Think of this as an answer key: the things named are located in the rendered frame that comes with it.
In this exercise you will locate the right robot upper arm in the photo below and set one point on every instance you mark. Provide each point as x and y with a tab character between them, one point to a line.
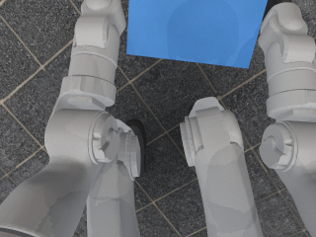
289	147

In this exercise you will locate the right robot forearm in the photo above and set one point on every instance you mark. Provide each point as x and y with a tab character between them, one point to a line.
290	61

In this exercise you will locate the left robot upper arm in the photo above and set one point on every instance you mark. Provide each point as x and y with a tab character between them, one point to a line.
51	202

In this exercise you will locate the carton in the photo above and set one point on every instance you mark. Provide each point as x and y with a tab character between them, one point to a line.
217	32

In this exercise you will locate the left robot thigh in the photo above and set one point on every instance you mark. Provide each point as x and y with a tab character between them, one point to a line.
110	203

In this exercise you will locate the robot right shin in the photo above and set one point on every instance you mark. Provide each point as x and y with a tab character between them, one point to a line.
231	123

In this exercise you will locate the left robot forearm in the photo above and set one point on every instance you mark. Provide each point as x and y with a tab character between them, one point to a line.
90	84

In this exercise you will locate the right robot hand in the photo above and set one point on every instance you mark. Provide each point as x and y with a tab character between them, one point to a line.
271	3

